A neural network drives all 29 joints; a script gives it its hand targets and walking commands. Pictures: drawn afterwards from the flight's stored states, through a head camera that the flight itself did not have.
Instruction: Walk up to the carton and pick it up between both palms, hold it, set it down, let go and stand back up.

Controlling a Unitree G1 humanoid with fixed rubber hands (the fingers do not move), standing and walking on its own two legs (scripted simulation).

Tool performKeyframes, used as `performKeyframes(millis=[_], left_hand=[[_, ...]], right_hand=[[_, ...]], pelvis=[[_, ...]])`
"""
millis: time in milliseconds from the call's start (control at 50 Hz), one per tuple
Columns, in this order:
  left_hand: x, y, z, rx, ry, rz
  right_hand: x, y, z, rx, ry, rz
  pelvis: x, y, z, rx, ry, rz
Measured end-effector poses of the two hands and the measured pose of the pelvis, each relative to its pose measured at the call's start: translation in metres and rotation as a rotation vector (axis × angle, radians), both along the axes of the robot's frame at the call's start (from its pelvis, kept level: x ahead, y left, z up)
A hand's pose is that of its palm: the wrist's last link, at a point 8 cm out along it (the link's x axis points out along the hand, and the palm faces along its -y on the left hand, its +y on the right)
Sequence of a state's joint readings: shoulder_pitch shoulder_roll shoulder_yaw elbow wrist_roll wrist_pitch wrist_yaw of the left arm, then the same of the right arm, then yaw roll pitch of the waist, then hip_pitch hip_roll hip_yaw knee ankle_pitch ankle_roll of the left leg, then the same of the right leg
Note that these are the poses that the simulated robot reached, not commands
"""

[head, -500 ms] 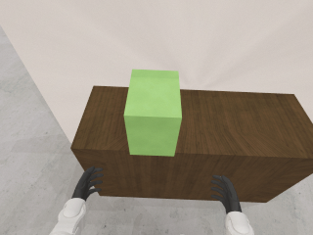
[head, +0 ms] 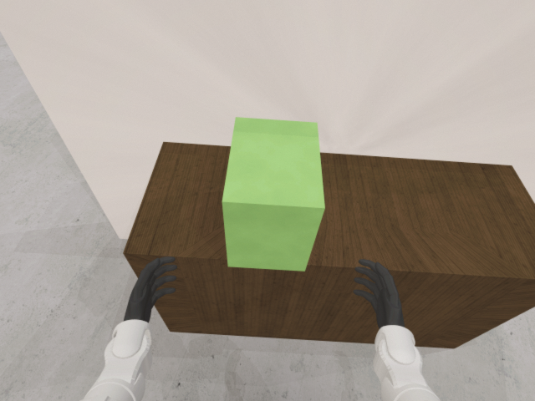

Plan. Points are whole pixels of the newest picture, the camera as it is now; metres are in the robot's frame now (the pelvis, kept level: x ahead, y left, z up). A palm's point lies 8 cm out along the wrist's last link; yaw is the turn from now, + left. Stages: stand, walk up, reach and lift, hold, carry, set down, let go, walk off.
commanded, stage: reach and lift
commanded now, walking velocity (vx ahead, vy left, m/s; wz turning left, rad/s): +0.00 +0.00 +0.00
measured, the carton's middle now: (271, 196) +0.51 +0.00 -0.07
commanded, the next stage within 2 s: none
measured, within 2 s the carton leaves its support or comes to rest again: neither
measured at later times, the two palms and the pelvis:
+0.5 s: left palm (151, 271) +0.31 +0.20 -0.02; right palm (380, 272) +0.32 -0.18 -0.01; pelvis +0.00 +0.01 +0.00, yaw -1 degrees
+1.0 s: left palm (178, 186) +0.43 +0.16 +0.06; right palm (376, 204) +0.41 -0.17 +0.05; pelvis +0.00 -0.02 +0.02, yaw +2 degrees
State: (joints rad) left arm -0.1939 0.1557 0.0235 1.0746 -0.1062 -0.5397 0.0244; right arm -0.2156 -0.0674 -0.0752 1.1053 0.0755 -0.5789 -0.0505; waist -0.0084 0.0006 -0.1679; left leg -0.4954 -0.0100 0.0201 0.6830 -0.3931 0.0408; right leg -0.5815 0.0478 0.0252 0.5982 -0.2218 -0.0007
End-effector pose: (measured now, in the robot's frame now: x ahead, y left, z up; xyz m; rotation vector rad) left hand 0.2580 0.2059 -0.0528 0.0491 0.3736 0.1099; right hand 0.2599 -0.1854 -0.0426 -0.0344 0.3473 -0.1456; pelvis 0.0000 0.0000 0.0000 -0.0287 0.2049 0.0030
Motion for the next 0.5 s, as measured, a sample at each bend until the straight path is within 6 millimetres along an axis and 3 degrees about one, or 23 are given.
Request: performKeyframes(millis=[160, 500], left_hand=[[0.015, -0.002, 0.009, -0.004, -0.054, -0.006], [0.052, -0.009, 0.028, -0.007, -0.13, 0.005]], right_hand=[[0.015, 0.009, 0.006, 0.001, -0.039, 0.024], [0.06, 0.009, 0.028, -0.009, -0.122, 0.056]], pelvis=[[0.002, 0.007, 0.001, -0.002, 0.031, -0.012], [-0.001, 0.007, 0.003, 0.01, 0.109, -0.021]])
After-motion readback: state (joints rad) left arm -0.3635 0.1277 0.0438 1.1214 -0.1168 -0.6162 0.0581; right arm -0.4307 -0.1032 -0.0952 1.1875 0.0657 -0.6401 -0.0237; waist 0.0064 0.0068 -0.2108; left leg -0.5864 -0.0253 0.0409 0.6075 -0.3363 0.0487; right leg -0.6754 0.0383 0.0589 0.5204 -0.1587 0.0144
